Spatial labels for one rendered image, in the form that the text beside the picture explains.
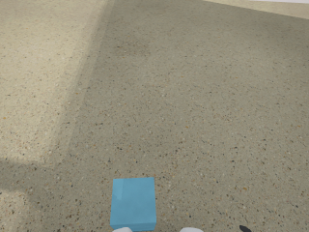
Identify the carton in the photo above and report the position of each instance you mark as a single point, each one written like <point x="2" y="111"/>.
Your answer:
<point x="133" y="204"/>

